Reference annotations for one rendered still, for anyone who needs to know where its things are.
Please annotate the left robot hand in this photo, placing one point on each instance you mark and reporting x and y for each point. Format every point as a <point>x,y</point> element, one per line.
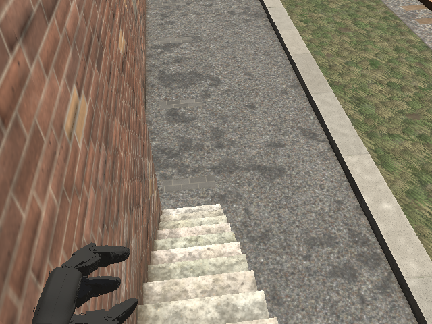
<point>68,287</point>

